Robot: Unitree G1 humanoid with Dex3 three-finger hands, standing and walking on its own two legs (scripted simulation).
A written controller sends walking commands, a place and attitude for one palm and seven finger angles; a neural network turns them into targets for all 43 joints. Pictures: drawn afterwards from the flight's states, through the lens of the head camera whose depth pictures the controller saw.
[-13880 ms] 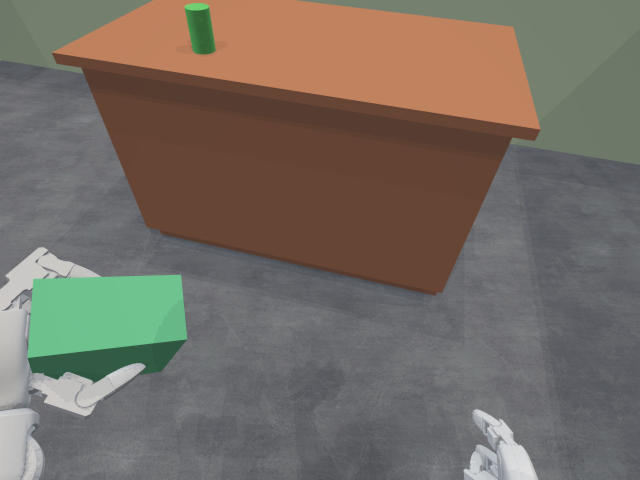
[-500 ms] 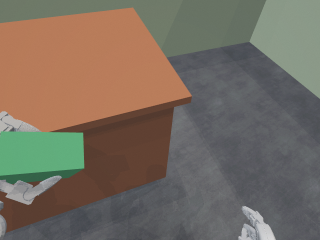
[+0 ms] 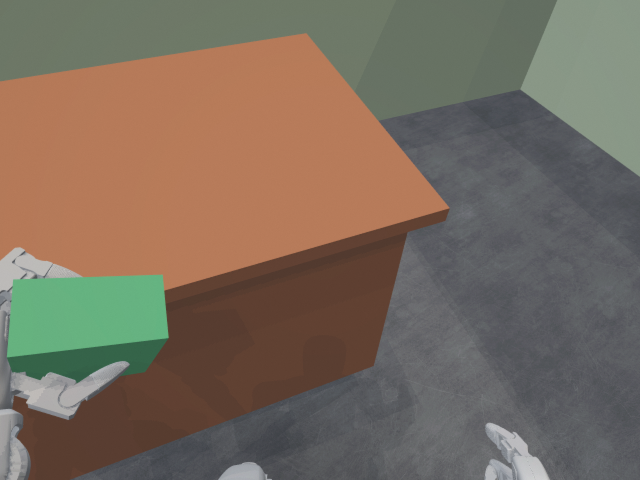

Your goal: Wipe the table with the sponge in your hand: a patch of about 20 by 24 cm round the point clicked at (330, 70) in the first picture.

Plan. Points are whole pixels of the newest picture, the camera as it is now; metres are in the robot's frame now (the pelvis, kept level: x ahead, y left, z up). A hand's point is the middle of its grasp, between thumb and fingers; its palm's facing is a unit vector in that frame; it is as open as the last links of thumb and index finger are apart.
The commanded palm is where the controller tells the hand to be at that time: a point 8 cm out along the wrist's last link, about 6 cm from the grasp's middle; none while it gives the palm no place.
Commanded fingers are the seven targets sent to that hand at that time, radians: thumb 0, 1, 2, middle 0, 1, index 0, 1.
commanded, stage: shuffle to correct the standing spot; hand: left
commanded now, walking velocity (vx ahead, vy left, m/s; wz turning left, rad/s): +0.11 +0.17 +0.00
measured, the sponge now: (111, 331) +0.23 +0.22 +0.13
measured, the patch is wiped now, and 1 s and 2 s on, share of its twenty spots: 0.00 0.00 0.00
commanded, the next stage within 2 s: come to a stop and stand still in 0.98 s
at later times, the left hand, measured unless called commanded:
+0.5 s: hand out of the picture +0.22 +0.36 +0.15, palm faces +0.43 -0.79 -0.43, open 10.6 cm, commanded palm +0.17 +0.39 +0.18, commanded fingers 0.00 0.10 1.30 -1.20 -1.60 -1.20 -1.60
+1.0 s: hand out of the picture +0.25 +0.40 +0.16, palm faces +0.42 -0.79 -0.45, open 10.6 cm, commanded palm +0.20 +0.42 +0.18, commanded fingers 0.00 0.10 1.30 -1.20 -1.60 -1.20 -1.60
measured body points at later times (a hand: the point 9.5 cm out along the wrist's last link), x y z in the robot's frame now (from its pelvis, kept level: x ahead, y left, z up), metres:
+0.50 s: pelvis +0.01 +0.11 +0.00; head +0.02 +0.09 +0.45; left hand +0.19 +0.40 +0.18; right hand +0.16 -0.12 -0.11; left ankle +0.04 +0.24 -0.68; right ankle +0.00 +0.01 -0.74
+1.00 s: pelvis +0.04 +0.14 -0.01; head +0.04 +0.14 +0.44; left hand +0.22 +0.44 +0.19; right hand +0.21 -0.06 -0.10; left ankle +0.07 +0.27 -0.74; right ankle +0.07 +0.06 -0.74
